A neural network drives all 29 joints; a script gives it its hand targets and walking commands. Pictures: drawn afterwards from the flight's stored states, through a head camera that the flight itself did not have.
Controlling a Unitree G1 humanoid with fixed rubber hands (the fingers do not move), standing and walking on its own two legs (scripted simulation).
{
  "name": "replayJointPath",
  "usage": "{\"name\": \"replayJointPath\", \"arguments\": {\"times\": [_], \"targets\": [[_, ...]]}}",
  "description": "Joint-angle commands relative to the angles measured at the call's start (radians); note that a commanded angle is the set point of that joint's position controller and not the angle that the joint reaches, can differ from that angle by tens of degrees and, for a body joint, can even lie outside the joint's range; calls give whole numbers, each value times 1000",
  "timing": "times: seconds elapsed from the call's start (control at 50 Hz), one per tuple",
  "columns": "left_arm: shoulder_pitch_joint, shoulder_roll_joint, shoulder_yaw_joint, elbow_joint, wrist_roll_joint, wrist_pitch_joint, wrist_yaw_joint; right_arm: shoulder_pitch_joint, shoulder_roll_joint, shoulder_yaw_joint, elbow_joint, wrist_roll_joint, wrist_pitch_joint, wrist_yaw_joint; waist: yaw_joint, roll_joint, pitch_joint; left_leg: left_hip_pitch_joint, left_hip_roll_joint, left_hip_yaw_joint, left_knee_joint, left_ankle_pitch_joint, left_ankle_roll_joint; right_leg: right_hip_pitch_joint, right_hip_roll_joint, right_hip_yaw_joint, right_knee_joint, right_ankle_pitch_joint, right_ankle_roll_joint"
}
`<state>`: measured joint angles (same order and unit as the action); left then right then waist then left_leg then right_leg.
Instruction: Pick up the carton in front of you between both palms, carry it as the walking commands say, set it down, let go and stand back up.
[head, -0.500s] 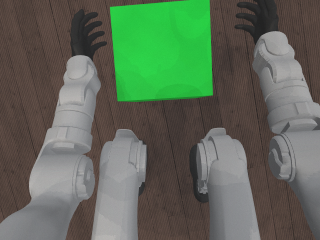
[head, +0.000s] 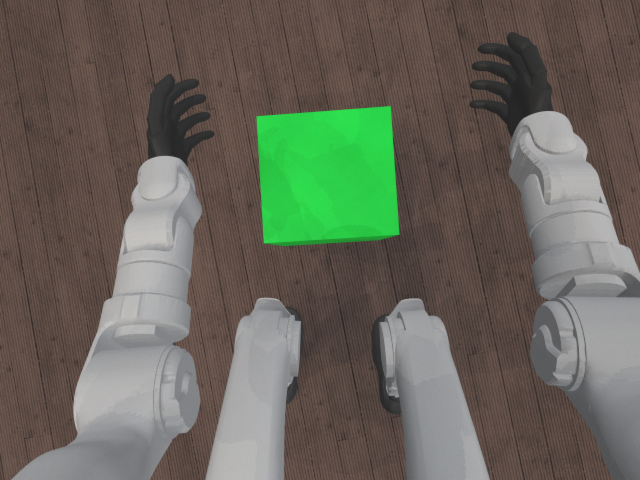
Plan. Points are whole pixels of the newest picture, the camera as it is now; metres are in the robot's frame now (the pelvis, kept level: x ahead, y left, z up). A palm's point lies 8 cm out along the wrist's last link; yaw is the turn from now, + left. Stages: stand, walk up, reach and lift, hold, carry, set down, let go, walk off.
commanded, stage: set down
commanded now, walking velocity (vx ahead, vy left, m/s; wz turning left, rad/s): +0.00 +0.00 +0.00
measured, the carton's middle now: (328, 188) +0.48 +0.01 -0.40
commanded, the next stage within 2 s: let go in 0.30 s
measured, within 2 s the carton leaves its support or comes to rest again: neither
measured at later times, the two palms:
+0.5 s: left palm (93, 141) +0.45 +0.19 +0.02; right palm (630, 82) +0.48 -0.21 +0.03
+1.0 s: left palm out of the picture +0.31 +0.23 +0.16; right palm out of the picture +0.32 -0.22 +0.15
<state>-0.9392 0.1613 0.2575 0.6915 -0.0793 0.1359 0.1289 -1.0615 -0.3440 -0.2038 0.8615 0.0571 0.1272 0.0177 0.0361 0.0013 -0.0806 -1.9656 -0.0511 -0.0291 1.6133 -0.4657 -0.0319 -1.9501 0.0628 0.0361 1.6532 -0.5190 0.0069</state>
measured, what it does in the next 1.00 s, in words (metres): rises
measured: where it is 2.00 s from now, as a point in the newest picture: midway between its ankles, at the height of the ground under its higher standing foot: (337, 376)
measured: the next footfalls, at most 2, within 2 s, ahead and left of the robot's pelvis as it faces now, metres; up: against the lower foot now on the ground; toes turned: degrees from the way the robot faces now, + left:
none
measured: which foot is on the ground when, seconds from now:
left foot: down 0.00-1.00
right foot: down 0.00-1.00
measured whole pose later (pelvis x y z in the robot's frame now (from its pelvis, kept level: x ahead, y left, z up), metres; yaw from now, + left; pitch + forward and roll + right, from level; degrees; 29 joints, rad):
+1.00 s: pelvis +0.11 +0.01 +0.24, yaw -1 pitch +16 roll +0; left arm 0.10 0.18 0.07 0.48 0.00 -0.02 -0.05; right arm 0.04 -0.20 -0.10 0.54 -0.01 -0.03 0.04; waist 0.03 0.01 -0.06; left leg -0.57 -0.03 -0.05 0.56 -0.27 0.00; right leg -0.55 0.03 0.06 0.57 -0.30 0.00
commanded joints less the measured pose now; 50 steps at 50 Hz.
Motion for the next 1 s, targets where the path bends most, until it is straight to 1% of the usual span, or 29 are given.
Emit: {"name": "replayJointPath", "arguments": {"times": [0.0, 0.24, 0.3, 0.34, 0.4, 0.46, 0.52, 0.58, 0.66, 0.74, 0.84, 0.9, 0.98], "targets": [[-166, 84, 12, -125, 9, -14, -9, -216, -119, -24, -119, -8, -14, 10, -7, -62, -1031, 630, -31, 105, -182, 282, -27, 621, 16, -74, -242, 325, 23], [-82, 51, 45, -98, 64, -41, -39, -141, -86, -59, -79, -54, -41, 40, 4, -64, -941, 793, -20, 82, -430, 359, -26, 797, 7, -46, -485, 408, 27], [-59, 36, 49, -81, 82, -50, -50, -114, -66, -70, -61, -74, -49, 44, 0, -63, -898, 818, -16, 75, -485, 358, -26, 827, 2, -39, -540, 413, 27], [-22, 37, 51, -82, 102, -53, -60, -71, -55, -78, -67, -98, -50, 39, -3, -64, -914, 857, -17, 73, -521, 372, -25, 885, 1, -36, -577, 438, 28], [85, 48, 42, -102, 135, -56, -80, 45, -28, -82, -103, -136, -46, 23, -6, -63, -958, 929, -18, 73, -574, 409, -19, 1004, -1, -33, -629, 501, 30], [217, 65, 11, -143, 167, -59, -105, 192, 1, -73, -173, -158, -44, 2, -9, -50, -963, 1025, -17, 70, -630, 438, -9, 1110, 1, -28, -686, 545, 30], [333, 80, -23, -199, 169, -68, -128, 321, 19, -52, -261, -148, -56, -10, -6, -30, -902, 1134, -10, 55, -687, 475, 0, 1171, 0, -24, -748, 565, 25], [420, 85, -56, -236, 146, -82, -146, 413, 31, -25, -329, -123, -77, -7, -3, -15, -798, 1227, 0, 35, -737, 510, 8, 1193, -5, -19, -802, 563, 18], [562, 78, -90, -231, 108, -109, -163, 567, 40, 4, -341, -99, -108, 6, -10, -16, -678, 1332, 12, 10, -794, 569, 13, 1229, -13, -13, -859, 576, 12], [735, 78, -118, -215, 91, -135, -170, 755, 49, 27, -328, -87, -134, 12, -13, -13, -599, 1443, 20, -7, -849, 651, 11, 1304, -16, -7, -914, 621, 10], [917, 90, -145, -247, 78, -165, -170, 948, 53, 59, -353, -75, -163, 12, -14, -3, -484, 1593, 25, -20, -941, 719, 9, 1413, -15, -3, -1011, 654, 11], [1001, 99, -156, -279, 75, -176, -172, 1039, 53, 74, -390, -69, -174, 13, -16, -4, -395, 1673, 23, -20, -1011, 715, 7, 1502, -16, -4, -1082, 651, 11], [1099, 113, -172, -316, 72, -178, -178, 1151, 52, 92, -431, -67, -177, 18, -19, -7, -266, 1763, 16, -10, -1108, 660, 2, 1627, -19, -8, -1169, 631, 12]]}}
